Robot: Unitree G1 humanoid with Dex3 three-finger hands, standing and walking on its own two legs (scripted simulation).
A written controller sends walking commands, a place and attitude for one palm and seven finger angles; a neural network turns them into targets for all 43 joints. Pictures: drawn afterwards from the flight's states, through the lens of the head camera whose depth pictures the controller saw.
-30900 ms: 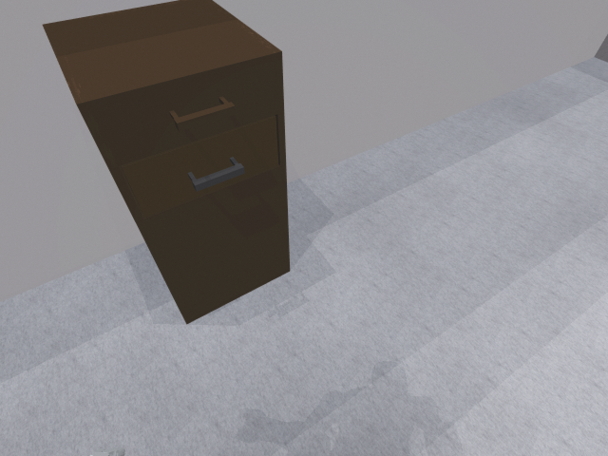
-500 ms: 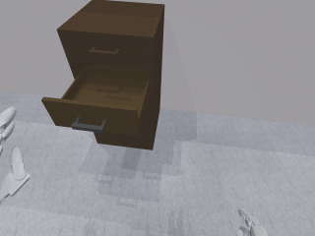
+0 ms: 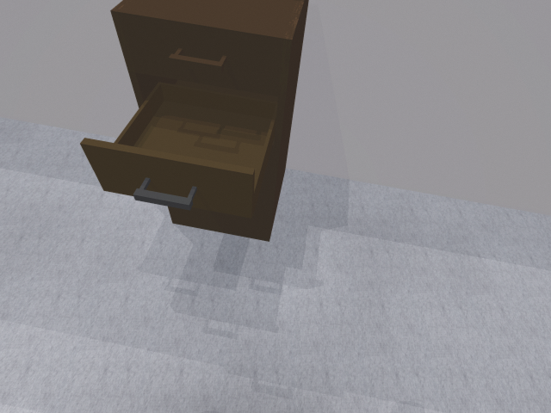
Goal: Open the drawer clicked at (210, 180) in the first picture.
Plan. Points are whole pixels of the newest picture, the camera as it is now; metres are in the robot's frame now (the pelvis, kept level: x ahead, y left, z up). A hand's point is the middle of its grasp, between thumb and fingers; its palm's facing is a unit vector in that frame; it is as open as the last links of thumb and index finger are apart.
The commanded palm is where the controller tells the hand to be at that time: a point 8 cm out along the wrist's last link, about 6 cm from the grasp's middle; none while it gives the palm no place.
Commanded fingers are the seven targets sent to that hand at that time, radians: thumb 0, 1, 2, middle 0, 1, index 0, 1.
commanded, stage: let the arm hang, fingers relaxed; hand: left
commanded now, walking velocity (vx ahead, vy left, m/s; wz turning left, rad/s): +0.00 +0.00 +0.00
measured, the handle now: (166, 192) +0.57 +0.28 -0.13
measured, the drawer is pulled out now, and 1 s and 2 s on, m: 0.29 0.29 0.29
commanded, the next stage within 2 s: look to check the result in 0.74 s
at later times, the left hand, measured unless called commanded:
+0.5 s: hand out of the picture +0.00 +0.18 -0.17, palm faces -0.01 -0.98 -0.21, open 7.4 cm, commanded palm none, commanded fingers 0.00 0.90 0.90 -0.20 -0.30 -0.20 -0.30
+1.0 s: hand out of the picture +0.00 +0.16 -0.17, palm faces +0.00 -0.98 -0.19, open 7.4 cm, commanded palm none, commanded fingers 0.00 0.90 0.90 -0.20 -0.30 -0.20 -0.30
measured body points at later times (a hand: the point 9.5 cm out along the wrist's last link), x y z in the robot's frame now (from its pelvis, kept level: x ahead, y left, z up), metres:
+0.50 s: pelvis -0.01 +0.01 +0.01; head +0.00 +0.00 +0.46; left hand +0.00 +0.23 -0.15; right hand -0.04 -0.19 -0.16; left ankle -0.02 +0.10 -0.74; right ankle +0.03 -0.09 -0.74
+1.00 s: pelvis +0.00 +0.00 +0.01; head +0.02 -0.01 +0.46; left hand +0.00 +0.22 -0.15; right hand -0.04 -0.21 -0.16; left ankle -0.02 +0.10 -0.74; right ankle +0.03 -0.09 -0.74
